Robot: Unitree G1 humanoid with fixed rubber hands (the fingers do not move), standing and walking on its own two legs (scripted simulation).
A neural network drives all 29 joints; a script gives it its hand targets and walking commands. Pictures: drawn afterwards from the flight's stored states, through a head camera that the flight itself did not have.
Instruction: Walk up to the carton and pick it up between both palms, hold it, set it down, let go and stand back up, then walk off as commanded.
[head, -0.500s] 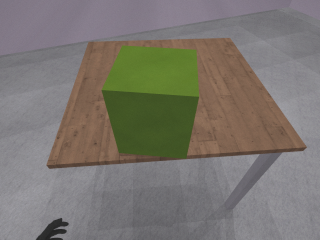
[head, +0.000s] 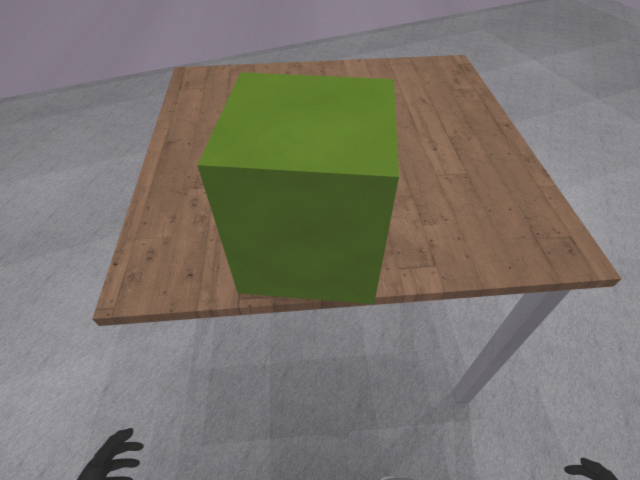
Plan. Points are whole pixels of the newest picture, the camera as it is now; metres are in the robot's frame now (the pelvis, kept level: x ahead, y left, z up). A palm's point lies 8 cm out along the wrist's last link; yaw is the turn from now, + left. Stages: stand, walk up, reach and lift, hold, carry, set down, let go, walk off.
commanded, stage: reach and lift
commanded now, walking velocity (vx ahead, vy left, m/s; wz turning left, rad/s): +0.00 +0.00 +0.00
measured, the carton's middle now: (310, 193) +0.49 +0.03 +0.08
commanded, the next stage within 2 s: none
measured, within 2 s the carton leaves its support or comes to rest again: neither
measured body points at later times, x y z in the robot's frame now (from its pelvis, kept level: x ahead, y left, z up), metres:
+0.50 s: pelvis -0.01 +0.00 +0.02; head +0.01 +0.02 +0.47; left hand +0.16 +0.28 -0.05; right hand +0.16 -0.27 -0.03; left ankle +0.01 +0.12 -0.71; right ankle +0.04 -0.11 -0.71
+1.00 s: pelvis -0.01 -0.02 +0.03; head -0.02 -0.02 +0.48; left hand +0.20 +0.25 +0.02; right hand +0.21 -0.22 +0.03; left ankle +0.01 +0.12 -0.71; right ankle +0.04 -0.11 -0.71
